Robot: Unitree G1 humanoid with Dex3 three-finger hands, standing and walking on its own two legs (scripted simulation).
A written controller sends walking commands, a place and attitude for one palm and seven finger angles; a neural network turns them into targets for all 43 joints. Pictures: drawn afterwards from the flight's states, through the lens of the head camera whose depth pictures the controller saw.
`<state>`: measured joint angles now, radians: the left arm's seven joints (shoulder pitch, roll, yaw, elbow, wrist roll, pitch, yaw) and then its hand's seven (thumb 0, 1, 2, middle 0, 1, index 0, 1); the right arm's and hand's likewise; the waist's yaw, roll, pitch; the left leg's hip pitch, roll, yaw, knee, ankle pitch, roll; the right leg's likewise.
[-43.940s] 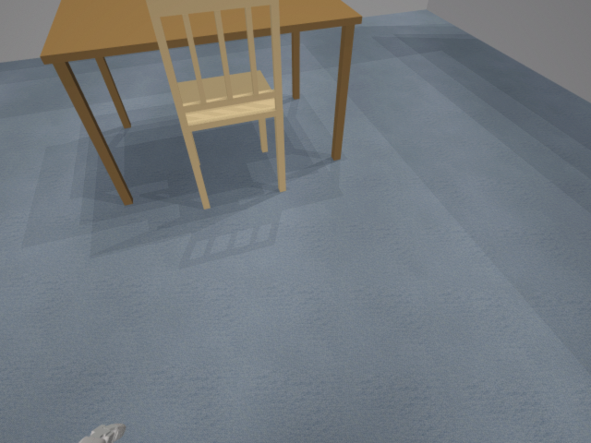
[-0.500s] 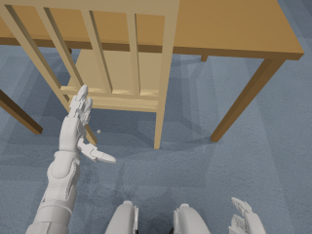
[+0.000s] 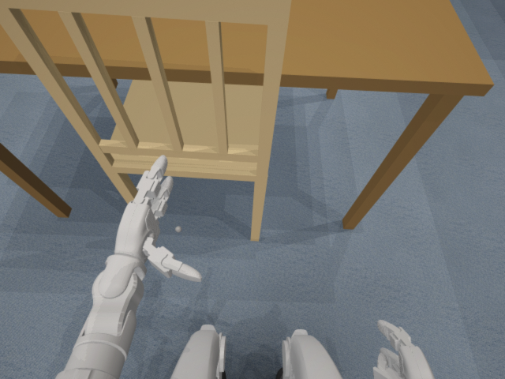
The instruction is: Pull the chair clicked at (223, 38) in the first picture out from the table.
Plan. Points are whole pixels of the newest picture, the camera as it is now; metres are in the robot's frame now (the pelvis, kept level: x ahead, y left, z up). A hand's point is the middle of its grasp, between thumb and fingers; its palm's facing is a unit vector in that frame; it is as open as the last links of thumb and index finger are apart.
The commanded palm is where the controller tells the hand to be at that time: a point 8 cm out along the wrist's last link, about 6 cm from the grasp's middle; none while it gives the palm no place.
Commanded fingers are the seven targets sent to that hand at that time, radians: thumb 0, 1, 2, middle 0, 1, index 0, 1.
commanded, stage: aim the fingers beside a spindle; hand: left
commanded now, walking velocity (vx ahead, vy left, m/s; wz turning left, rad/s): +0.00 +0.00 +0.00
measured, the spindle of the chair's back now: (164, 95) +0.59 +0.18 +0.05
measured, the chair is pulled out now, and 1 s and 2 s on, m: -0.09 -0.09 -0.09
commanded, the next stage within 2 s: push the fingers through the gap in 1.56 s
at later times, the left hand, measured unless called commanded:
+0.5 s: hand (168, 217) +0.35 +0.14 +0.04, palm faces -0.04 -1.00 -0.05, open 16.9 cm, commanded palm +0.32 +0.20 +0.03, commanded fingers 0.00 -0.50 0.30 -0.06 -0.08 -0.06 -0.08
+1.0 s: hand (170, 224) +0.34 +0.14 +0.02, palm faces -0.10 -1.00 -0.02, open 16.9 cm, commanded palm +0.33 +0.19 +0.02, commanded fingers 0.00 -0.50 0.30 -0.06 -0.08 -0.06 -0.08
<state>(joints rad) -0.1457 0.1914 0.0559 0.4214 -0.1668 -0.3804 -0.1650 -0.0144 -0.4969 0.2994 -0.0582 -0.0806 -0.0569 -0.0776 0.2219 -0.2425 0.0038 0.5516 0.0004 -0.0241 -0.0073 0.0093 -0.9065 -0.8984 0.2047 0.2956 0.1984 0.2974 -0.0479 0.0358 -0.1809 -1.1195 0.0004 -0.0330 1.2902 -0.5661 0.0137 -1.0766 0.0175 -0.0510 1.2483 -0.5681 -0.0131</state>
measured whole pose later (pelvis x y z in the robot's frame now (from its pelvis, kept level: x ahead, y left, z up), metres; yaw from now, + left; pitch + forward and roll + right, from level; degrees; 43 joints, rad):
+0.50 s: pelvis +0.00 +0.00 +0.00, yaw +0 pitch +22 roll -2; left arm -0.14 0.20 0.10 0.37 -0.13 -0.45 -0.10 -0.01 -0.50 0.30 -0.07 -0.08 -0.06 -0.08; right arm 0.22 -0.23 0.01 0.56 -0.01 -0.03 -0.01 0.01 -0.91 -0.90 0.20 0.30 0.20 0.30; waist -0.05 0.02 -0.19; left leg -1.11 0.00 -0.03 1.29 -0.57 0.01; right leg -1.07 0.02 -0.05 1.25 -0.57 -0.02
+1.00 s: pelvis +0.00 +0.00 +0.00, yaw +0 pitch +23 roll -2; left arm -0.15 0.21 0.09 0.42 -0.17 -0.37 -0.16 -0.01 -0.50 0.30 -0.06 -0.08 -0.06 -0.08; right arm 0.22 -0.24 0.01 0.54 0.00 -0.02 0.00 0.01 -0.91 -0.90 0.20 0.30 0.20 0.30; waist -0.05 0.04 -0.19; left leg -1.12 0.00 -0.03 1.29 -0.57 0.01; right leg -1.08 0.02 -0.05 1.25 -0.57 -0.01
